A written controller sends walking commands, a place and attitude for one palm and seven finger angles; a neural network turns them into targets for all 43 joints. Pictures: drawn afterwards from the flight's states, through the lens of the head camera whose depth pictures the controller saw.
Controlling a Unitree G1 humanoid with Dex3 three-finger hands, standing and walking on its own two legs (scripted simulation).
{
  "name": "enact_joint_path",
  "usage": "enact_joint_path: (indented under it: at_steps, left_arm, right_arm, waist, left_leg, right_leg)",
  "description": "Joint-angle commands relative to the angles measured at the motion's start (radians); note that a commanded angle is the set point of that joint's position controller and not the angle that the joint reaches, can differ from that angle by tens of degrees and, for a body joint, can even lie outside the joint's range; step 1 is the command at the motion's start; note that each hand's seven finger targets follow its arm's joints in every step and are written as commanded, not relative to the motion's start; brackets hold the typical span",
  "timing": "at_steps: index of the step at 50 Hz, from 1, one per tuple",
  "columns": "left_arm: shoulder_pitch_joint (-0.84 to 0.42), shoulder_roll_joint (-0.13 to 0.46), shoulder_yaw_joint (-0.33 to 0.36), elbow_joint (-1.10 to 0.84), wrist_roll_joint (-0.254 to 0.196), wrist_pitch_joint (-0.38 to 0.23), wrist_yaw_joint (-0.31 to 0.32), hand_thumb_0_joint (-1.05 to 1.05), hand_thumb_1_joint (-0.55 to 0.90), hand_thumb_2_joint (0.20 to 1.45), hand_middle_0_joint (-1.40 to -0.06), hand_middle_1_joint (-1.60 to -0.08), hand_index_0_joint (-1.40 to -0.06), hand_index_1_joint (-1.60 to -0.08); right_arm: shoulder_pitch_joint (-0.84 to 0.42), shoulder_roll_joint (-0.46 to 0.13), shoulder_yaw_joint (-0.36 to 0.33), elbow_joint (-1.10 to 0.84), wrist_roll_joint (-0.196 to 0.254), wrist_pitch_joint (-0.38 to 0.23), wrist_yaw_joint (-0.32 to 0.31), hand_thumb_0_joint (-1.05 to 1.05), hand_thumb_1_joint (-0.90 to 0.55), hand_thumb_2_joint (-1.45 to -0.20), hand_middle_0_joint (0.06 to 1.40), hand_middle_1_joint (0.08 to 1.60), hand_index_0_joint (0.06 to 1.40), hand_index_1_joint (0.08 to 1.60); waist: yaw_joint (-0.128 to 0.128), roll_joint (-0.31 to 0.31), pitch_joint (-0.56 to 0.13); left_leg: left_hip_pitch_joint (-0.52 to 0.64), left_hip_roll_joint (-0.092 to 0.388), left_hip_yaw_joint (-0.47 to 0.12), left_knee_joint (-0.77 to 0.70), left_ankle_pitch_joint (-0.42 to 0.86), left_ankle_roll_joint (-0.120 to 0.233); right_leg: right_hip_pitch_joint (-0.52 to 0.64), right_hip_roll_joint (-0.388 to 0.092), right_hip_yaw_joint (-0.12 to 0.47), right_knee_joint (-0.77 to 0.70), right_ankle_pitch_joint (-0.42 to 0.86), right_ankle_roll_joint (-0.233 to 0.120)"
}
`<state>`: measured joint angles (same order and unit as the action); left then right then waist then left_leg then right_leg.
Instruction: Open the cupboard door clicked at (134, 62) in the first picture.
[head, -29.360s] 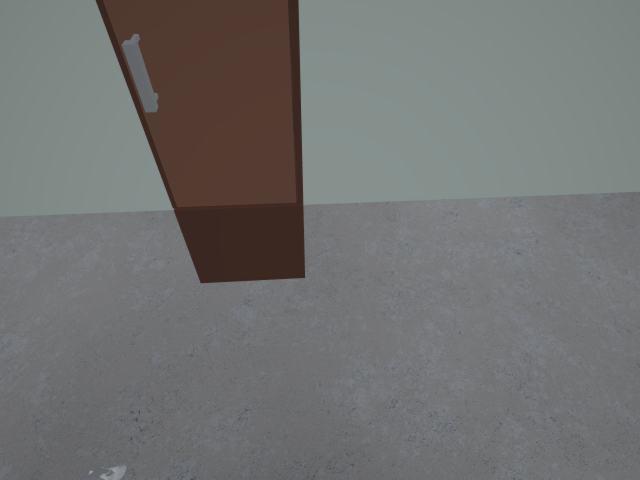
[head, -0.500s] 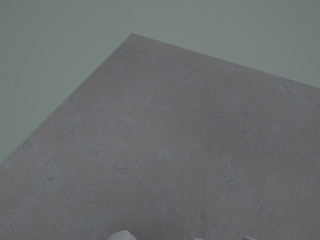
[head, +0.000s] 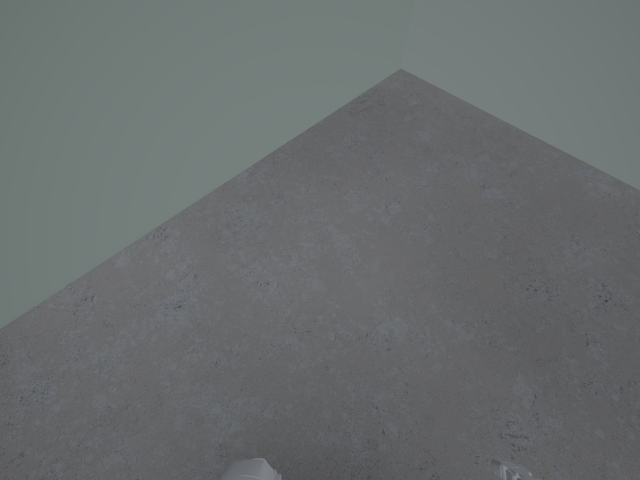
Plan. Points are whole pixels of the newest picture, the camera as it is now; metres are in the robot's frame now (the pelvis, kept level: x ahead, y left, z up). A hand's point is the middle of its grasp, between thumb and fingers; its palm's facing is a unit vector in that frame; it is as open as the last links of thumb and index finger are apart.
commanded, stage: turn to face it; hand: left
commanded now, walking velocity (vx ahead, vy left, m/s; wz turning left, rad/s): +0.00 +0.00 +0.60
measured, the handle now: out of the picture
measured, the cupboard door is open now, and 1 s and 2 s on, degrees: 49 49 49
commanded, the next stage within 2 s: none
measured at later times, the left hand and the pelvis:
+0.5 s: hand out of the picture +0.04 +0.19 -0.15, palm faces +0.31 -0.91 -0.28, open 7.4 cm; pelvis +0.01 -0.04 +0.00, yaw +19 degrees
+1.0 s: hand out of the picture -0.03 +0.17 -0.16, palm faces +0.60 -0.75 -0.29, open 7.4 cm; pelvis +0.03 -0.05 +0.00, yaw +38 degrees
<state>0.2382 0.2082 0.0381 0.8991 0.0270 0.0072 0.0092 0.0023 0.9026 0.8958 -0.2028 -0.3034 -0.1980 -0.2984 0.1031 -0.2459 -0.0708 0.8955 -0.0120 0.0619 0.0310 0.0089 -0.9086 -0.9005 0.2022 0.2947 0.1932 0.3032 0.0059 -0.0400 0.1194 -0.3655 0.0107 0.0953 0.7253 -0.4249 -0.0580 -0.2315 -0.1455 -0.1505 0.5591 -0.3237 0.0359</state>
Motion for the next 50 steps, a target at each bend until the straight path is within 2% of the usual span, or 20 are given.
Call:
enact_joint_path:
  at_steps: [1,2,3,7,15,17,18,20,24,28,29,30,31,32,36,41,42,44,47,50]
  left_arm:
    - [0.006,0.19,0.069,-0.074,-0.02,-0.009,0.007,0.0,0.9,0.9,-0.2,-0.3,-0.2,-0.3]
    - [-0.034,0.125,0.044,-0.119,-0.023,-0.005,0.004,0.0,0.9,0.9,-0.2,-0.3,-0.2,-0.3]
    - [-0.085,0.142,0.046,-0.149,-0.013,0.008,0.012,0.0,0.9,0.9,-0.2,-0.3,-0.2,-0.3]
    - [-0.089,0.126,0.051,-0.092,-0.014,0.024,0.004,0.0,0.9,0.9,-0.2,-0.3,-0.2,-0.3]
    - [0.027,0.127,0.059,-0.072,-0.016,0.015,0.003,0.0,0.9,0.9,-0.2,-0.3,-0.2,-0.3]
    - [0.058,0.274,0.088,-0.082,0.006,-0.005,0.018,0.0,0.9,0.9,-0.2,-0.3,-0.2,-0.3]
    - [0.011,0.284,0.078,-0.102,-0.001,0.002,0.017,0.0,0.9,0.9,-0.2,-0.3,-0.2,-0.3]
    - [-0.056,0.201,0.064,-0.114,-0.003,-0.008,0.023,0.0,0.9,0.9,-0.2,-0.3,-0.2,-0.3]
    - [-0.019,0.201,0.062,-0.093,0.003,-0.014,0.023,0.0,0.9,0.9,-0.2,-0.3,-0.2,-0.3]
    - [0.009,0.234,0.073,-0.068,-0.008,-0.007,0.011,0.0,0.9,0.9,-0.2,-0.3,-0.2,-0.3]
    - [-0.012,0.217,0.071,-0.08,-0.016,0.0,0.008,0.0,0.9,0.9,-0.2,-0.3,-0.2,-0.3]
    - [-0.01,0.151,0.062,-0.116,-0.022,0.007,0.002,0.0,0.9,0.9,-0.2,-0.3,-0.2,-0.3]
    - [-0.091,0.129,0.044,-0.154,-0.016,0.012,0.005,0.0,0.9,0.9,-0.2,-0.3,-0.2,-0.3]
    - [-0.142,0.14,0.045,-0.168,-0.011,0.021,0.011,0.0,0.9,0.9,-0.2,-0.3,-0.2,-0.3]
    - [-0.112,0.116,0.05,-0.11,-0.018,0.025,0.0,0.0,0.9,0.9,-0.2,-0.3,-0.2,-0.3]
    - [0.008,0.113,0.056,-0.074,-0.02,0.015,0.0,0.0,0.9,0.9,-0.2,-0.3,-0.2,-0.3]
    - [0.047,0.148,0.066,-0.067,-0.015,0.008,0.005,0.0,0.9,0.9,-0.2,-0.3,-0.2,-0.3]
    - [0.045,0.279,0.084,-0.087,0.002,0.002,0.017,0.0,0.9,0.9,-0.2,-0.3,-0.2,-0.3]
    - [-0.074,0.185,0.06,-0.115,-0.002,-0.003,0.024,0.0,0.9,0.9,-0.2,-0.3,-0.2,-0.3]
    - [-0.017,0.191,0.059,-0.091,0.001,-0.014,0.021,0.0,0.9,0.9,-0.2,-0.3,-0.2,-0.3]
  right_arm:
    - [0.113,-0.157,-0.029,-0.059,-0.008,-0.041,-0.011,0.0,-0.9,-0.9,0.2,0.3,0.2,0.3]
    - [0.192,-0.252,-0.054,-0.051,-0.011,-0.042,-0.017,0.0,-0.9,-0.9,0.2,0.3,0.2,0.3]
    - [0.236,-0.288,-0.059,-0.031,-0.012,-0.033,-0.023,0.0,-0.9,-0.9,0.2,0.3,0.2,0.3]
    - [0.073,-0.201,-0.036,-0.066,-0.013,-0.046,-0.048,0.0,-0.9,-0.9,0.2,0.3,0.2,0.3]
    - [-0.002,-0.194,-0.049,-0.087,-0.013,-0.021,-0.036,0.0,-0.9,-0.9,0.2,0.3,0.2,0.3]
    - [0.0,-0.08,-0.036,-0.123,0.0,-0.02,-0.023,0.0,-0.9,-0.9,0.2,0.3,0.2,0.3]
    - [0.006,-0.103,-0.038,-0.128,-0.007,-0.019,-0.014,0.0,-0.9,-0.9,0.2,0.3,0.2,0.3]
    - [0.004,-0.097,-0.04,-0.097,-0.011,-0.012,-0.011,0.0,-0.9,-0.9,0.2,0.3,0.2,0.3]
    - [-0.027,-0.039,-0.014,-0.093,0.002,-0.019,0.0,0.0,-0.9,-0.9,0.2,0.3,0.2,0.3]
    - [0.039,-0.056,-0.011,-0.074,0.001,-0.028,-0.001,0.0,-0.9,-0.9,0.2,0.3,0.2,0.3]
    - [0.093,-0.104,-0.022,-0.065,-0.001,-0.034,-0.003,0.0,-0.9,-0.9,0.2,0.3,0.2,0.3]
    - [0.158,-0.211,-0.049,-0.062,-0.011,-0.042,-0.01,0.0,-0.9,-0.9,0.2,0.3,0.2,0.3]
    - [0.232,-0.273,-0.062,-0.043,-0.015,-0.036,-0.022,0.0,-0.9,-0.9,0.2,0.3,0.2,0.3]
    - [0.238,-0.267,-0.061,-0.04,-0.018,-0.04,-0.029,0.0,-0.9,-0.9,0.2,0.3,0.2,0.3]
    - [0.083,-0.201,-0.043,-0.065,-0.02,-0.044,-0.047,0.0,-0.9,-0.9,0.2,0.3,0.2,0.3]
    - [0.013,-0.197,-0.049,-0.078,-0.015,-0.025,-0.042,0.0,-0.9,-0.9,0.2,0.3,0.2,0.3]
    - [-0.008,-0.17,-0.048,-0.091,-0.008,-0.021,-0.038,0.0,-0.9,-0.9,0.2,0.3,0.2,0.3]
    - [-0.02,-0.091,-0.037,-0.129,-0.003,-0.02,-0.02,0.0,-0.9,-0.9,0.2,0.3,0.2,0.3]
    - [0.008,-0.09,-0.042,-0.091,-0.007,-0.007,-0.008,0.0,-0.9,-0.9,0.2,0.3,0.2,0.3]
    - [-0.034,-0.04,-0.017,-0.092,-0.001,-0.012,0.0,0.0,-0.9,-0.9,0.2,0.3,0.2,0.3]
  waist:
    - [-0.062,0.063,-0.257]
    - [-0.105,0.347,-0.267]
    - [-0.119,0.241,-0.251]
    - [-0.035,0.238,-0.166]
    - [0.026,0.171,-0.152]
    - [0.056,-0.263,-0.143]
    - [0.039,-0.228,-0.143]
    - [-0.004,-0.235,-0.103]
    - [0.021,-0.18,-0.145]
    - [-0.002,-0.119,-0.168]
    - [-0.037,-0.027,-0.193]
    - [-0.065,0.258,-0.23]
    - [-0.111,0.316,-0.221]
    - [-0.11,0.212,-0.198]
    - [-0.037,0.239,-0.162]
    - [0.015,0.197,-0.167]
    - [0.04,0.112,-0.142]
    - [0.063,-0.271,-0.118]
    - [-0.014,-0.217,-0.096]
    - [0.017,-0.18,-0.126]
  left_leg:
    - [0.347,0.143,-0.162,-0.297,0.477,0.097]
    - [0.46,0.404,-0.486,-0.314,0.906,0.255]
    - [0.383,0.439,-0.488,-0.307,0.776,0.317]
    - [0.214,0.252,-0.361,-0.332,0.604,0.221]
    - [-0.05,0.147,-0.389,-0.302,0.21,0.151]
    - [-0.265,-0.076,-0.124,0.078,-0.097,0.013]
    - [-0.196,-0.029,-0.13,0.309,-0.162,0.026]
    - [-0.232,0.02,-0.128,0.469,-0.088,0.015]
    - [-0.117,0.02,-0.034,0.148,-0.089,-0.008]
    - [0.096,-0.019,0.014,-0.189,0.141,0.013]
    - [0.226,0.038,-0.063,-0.28,0.302,0.043]
    - [0.368,0.292,-0.412,-0.312,0.616,0.169]
    - [0.344,0.421,-0.553,-0.358,0.712,0.298]
    - [0.28,0.401,-0.55,-0.357,0.556,0.305]
    - [0.162,0.235,-0.383,-0.338,0.51,0.215]
    - [-0.004,0.161,-0.373,-0.295,0.304,0.161]
    - [-0.1,0.103,-0.34,-0.229,0.186,0.118]
    - [-0.235,-0.059,-0.117,0.236,-0.163,0.02]
    - [-0.196,0.025,-0.122,0.445,-0.076,0.015]
    - [-0.129,0.015,-0.042,0.206,-0.081,-0.006]
  right_leg:
    - [-0.09,-0.111,0.0,0.243,0.432,0.013]
    - [-0.336,0.02,-0.001,0.485,-0.286,0.078]
    - [-0.356,0.03,0.107,0.597,-0.346,0.063]
    - [-0.307,0.043,0.153,0.553,-0.153,0.057]
    - [0.083,0.13,0.101,-0.021,0.01,0.021]
    - [0.19,-0.257,0.507,-0.349,-0.083,-0.121]
    - [0.041,-0.339,0.507,-0.368,-0.093,-0.193]
    - [0.028,-0.23,0.367,-0.275,0.156,-0.177]
    - [0.141,-0.192,0.165,-0.141,0.596,-0.15]
    - [0.085,-0.178,0.086,0.003,0.529,-0.07]
    - [-0.024,-0.155,0.046,0.112,0.406,-0.02]
    - [-0.267,-0.023,-0.017,0.326,-0.026,0.063]
    - [-0.354,0.036,0.063,0.512,-0.354,0.066]
    - [-0.37,0.028,0.125,0.589,-0.309,0.054]
    - [-0.262,0.057,0.142,0.462,-0.173,0.045]
    - [0.041,0.132,0.09,0.049,-0.023,0.024]
    - [0.132,0.089,0.138,-0.12,0.007,0.011]
    - [0.084,-0.33,0.54,-0.388,-0.141,-0.171]
    - [-0.005,-0.223,0.312,-0.279,0.14,-0.168]
    - [0.109,-0.191,0.165,-0.177,0.519,-0.151]
